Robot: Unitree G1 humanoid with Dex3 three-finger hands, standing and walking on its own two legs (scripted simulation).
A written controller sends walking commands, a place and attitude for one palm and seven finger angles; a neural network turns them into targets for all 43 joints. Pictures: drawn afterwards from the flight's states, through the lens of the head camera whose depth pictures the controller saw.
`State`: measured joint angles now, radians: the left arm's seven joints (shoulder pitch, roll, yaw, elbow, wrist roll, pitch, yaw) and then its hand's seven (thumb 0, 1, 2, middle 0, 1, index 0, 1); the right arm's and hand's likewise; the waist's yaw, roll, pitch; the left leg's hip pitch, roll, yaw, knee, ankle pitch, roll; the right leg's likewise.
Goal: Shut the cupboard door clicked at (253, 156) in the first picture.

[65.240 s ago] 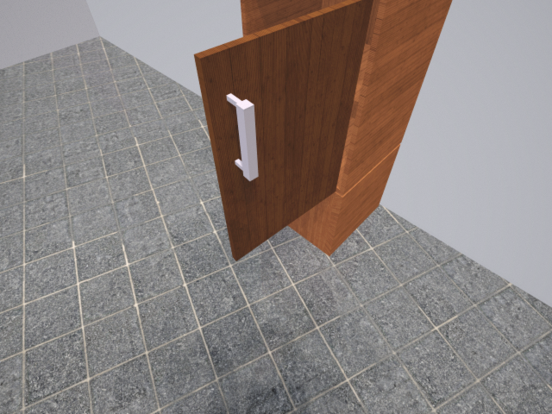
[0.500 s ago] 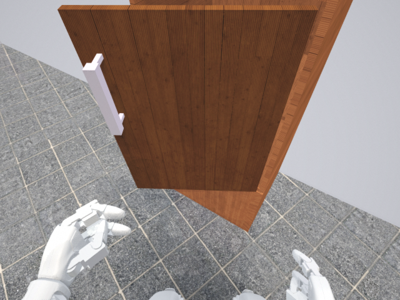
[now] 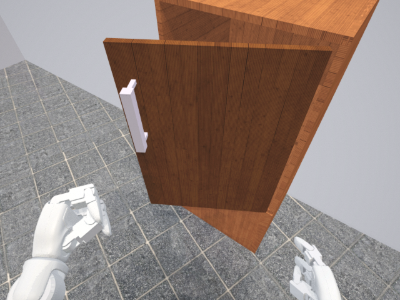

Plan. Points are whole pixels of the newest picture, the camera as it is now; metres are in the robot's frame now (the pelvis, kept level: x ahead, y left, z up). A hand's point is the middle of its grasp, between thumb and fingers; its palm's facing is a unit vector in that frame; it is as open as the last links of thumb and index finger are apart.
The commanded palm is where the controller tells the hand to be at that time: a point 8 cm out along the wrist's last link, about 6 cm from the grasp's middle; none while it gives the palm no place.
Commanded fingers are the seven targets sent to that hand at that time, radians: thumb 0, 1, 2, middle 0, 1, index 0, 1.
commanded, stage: raise the hand and make a fist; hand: left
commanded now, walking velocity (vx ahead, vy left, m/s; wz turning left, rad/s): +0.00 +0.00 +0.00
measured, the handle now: (137, 117) +0.46 +0.19 +0.12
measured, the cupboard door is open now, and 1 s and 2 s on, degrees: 30 30 30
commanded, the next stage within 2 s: bring the fist close to the handle in 0.62 s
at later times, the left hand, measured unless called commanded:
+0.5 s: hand (110, 213) +0.23 +0.18 +0.11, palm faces +0.00 -1.00 -0.04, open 3.1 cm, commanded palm +0.21 +0.23 +0.13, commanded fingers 0.00 0.90 0.90 -1.30 -1.50 -1.30 -1.50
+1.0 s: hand (118, 184) +0.28 +0.17 +0.13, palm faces +0.03 -1.00 -0.07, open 3.1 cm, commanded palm +0.25 +0.22 +0.13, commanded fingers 0.00 0.90 0.90 -1.30 -1.50 -1.30 -1.50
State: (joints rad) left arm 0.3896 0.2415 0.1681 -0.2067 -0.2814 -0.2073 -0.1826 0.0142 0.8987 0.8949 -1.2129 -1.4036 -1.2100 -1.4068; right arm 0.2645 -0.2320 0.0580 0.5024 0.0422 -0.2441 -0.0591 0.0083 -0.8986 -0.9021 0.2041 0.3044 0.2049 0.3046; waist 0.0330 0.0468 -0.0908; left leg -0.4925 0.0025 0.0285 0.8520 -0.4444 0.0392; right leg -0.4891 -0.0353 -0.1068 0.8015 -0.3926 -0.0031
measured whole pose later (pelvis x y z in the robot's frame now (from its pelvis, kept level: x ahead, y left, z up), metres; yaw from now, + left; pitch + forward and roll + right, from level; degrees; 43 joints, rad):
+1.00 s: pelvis -0.01 -0.02 +0.02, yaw +0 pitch +1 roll +0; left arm 0.04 0.27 0.20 0.05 -0.26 -0.13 -0.22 0.02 0.90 0.90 -1.30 -1.50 -1.30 -1.50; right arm 0.24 -0.26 0.06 0.62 0.05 -0.26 -0.09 0.01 -0.90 -0.90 0.21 0.30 0.21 0.30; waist 0.03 0.05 -0.01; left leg -0.36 0.01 0.02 0.69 -0.35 0.01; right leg -0.37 -0.02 -0.11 0.67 -0.33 -0.03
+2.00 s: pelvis +0.01 -0.01 +0.02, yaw -2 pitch +4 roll +0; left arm -0.27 0.23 0.18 0.41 -0.20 -0.17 -0.14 0.01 0.90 0.90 -1.30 -1.50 -1.30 -1.50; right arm 0.29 -0.27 0.02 0.65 0.05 -0.12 -0.05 0.01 -0.90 -0.90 0.20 0.30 0.20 0.30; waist -0.01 0.03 -0.04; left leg -0.35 0.00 0.07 0.64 -0.35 0.03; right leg -0.38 -0.02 -0.06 0.63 -0.31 -0.01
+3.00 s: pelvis -0.01 -0.01 +0.01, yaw -1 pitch +8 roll +0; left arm -0.78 0.38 0.18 1.04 -0.20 -0.29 -0.33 0.01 0.90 0.90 -1.30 -1.50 -1.30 -1.50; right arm 0.34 -0.29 0.03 0.70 0.05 -0.08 -0.06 0.00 -0.90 -0.90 0.20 0.30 0.21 0.30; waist -0.08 0.03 -0.03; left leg -0.51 0.00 0.05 0.72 -0.35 0.03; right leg -0.53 -0.03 -0.09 0.70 -0.31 -0.02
